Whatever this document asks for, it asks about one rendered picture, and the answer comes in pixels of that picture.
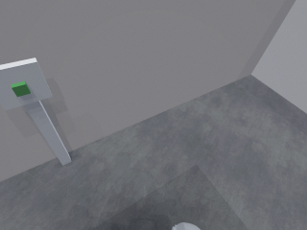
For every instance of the panel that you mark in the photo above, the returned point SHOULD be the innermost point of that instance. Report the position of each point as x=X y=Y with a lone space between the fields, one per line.
x=29 y=71

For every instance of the button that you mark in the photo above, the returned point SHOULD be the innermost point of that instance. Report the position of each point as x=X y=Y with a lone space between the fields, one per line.
x=20 y=88

